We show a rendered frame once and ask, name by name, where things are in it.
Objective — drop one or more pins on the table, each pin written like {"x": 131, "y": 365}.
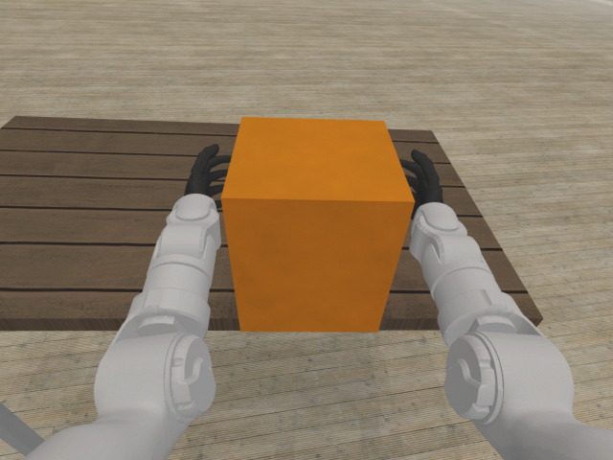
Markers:
{"x": 84, "y": 201}

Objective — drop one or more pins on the robot right forearm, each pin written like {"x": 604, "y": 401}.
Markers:
{"x": 459, "y": 279}

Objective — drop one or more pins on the robot left forearm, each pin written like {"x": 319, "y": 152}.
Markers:
{"x": 175, "y": 295}

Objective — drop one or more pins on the left robot upper arm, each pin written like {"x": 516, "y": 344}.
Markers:
{"x": 148, "y": 390}

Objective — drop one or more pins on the carton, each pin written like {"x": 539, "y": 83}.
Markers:
{"x": 316, "y": 212}

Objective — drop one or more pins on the robot right hand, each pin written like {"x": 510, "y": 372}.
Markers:
{"x": 426, "y": 184}

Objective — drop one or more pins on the right robot upper arm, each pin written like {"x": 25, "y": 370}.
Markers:
{"x": 518, "y": 391}

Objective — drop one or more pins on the robot left hand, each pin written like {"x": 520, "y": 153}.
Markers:
{"x": 201, "y": 177}

